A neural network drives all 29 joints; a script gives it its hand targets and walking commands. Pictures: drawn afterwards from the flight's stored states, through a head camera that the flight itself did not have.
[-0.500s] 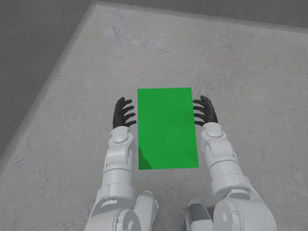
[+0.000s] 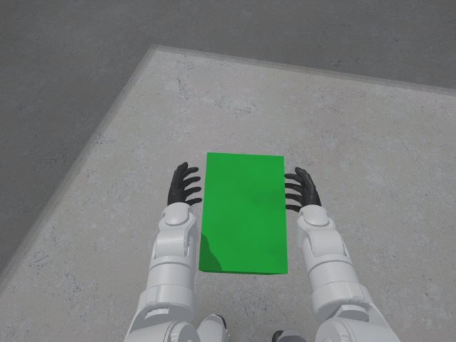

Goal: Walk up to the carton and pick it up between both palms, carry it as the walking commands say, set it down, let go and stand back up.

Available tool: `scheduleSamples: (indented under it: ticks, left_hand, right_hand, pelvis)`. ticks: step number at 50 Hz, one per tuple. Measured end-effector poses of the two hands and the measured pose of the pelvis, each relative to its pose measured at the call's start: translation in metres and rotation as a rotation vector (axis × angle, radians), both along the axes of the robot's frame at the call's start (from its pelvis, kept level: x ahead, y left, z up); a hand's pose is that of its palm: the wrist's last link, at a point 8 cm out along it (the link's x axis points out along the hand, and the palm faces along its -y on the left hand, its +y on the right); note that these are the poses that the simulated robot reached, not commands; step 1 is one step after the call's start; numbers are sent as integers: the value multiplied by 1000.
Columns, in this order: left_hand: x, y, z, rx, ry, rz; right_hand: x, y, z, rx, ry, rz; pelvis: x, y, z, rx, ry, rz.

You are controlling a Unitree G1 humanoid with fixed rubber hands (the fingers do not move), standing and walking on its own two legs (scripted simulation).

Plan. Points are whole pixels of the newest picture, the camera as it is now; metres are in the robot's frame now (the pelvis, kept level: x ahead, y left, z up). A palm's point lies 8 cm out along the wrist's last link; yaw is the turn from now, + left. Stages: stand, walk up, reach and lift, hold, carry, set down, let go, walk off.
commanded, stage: reach and lift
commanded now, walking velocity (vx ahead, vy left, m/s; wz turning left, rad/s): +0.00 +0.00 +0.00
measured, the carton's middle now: (240, 219) +0.37 +0.06 -0.13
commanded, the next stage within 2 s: none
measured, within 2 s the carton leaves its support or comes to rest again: neither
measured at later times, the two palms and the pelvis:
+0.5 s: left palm (163, 192) +0.33 +0.17 +0.06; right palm (314, 201) +0.36 -0.06 +0.04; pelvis +0.02 +0.01 +0.03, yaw +0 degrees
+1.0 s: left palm (166, 194) +0.31 +0.15 +0.10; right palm (338, 203) +0.33 -0.08 +0.09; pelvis +0.01 +0.00 +0.03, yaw +1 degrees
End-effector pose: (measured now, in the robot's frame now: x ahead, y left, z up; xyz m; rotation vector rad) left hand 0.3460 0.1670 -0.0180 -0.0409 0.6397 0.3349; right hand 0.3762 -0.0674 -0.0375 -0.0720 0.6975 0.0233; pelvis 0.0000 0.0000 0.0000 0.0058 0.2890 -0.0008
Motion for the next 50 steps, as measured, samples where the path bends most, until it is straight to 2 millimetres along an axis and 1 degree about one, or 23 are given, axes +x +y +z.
scheduleSamples:
  ticks: [17,27,35,42,50]
  left_hand:
    - [-8,5,52,26,4,-27]
    - [-13,7,82,44,3,-29]
    - [-21,5,103,54,0,-34]
    - [-29,-1,115,45,8,-36]
    - [-33,-15,119,25,21,-57]
  right_hand:
    - [-13,3,49,-16,-3,33]
    - [-19,6,79,-29,-7,48]
    - [-27,4,102,-38,-12,50]
    - [-36,-2,118,-52,-7,44]
    - [-42,-15,127,-71,6,1]
  pelvis:
    - [9,4,24,-2,-159,1]
    - [17,7,31,-2,-255,10]
    - [20,5,34,-2,-336,15]
    - [18,1,34,-2,-398,22]
    - [10,-4,32,-1,-430,23]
